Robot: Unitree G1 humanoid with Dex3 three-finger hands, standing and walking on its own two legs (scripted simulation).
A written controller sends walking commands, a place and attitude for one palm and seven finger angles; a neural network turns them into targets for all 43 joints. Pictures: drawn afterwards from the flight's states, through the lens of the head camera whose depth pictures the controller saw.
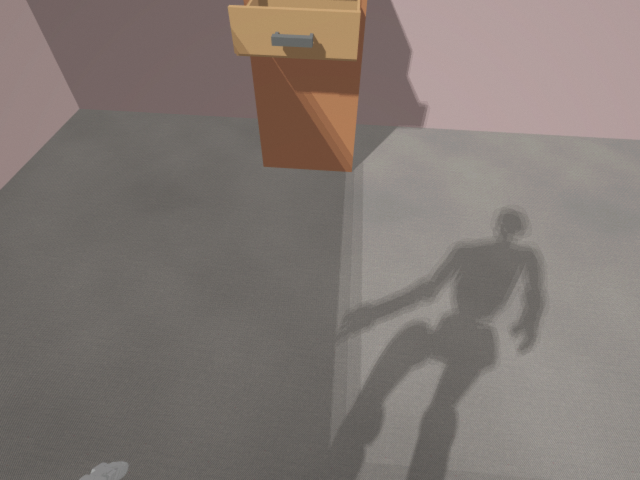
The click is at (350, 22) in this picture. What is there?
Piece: drawer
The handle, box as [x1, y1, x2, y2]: [271, 32, 312, 47]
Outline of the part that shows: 271,36 272,45 308,47 312,46 312,33 310,33 309,35 279,34 278,32 275,32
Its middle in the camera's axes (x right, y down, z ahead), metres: -0.09 -0.63 +1.21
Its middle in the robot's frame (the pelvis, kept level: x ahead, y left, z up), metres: +1.33 +0.15 +0.00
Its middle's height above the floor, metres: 0.77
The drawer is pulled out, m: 0.30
